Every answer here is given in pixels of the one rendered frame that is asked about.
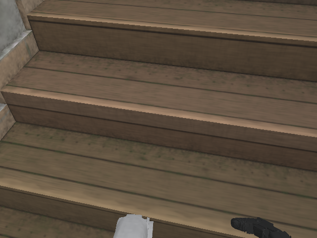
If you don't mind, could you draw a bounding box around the robot right hand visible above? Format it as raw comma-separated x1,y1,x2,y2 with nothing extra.
231,217,291,238

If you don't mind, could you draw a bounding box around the left robot thigh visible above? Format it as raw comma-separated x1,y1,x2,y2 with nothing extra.
113,214,154,238

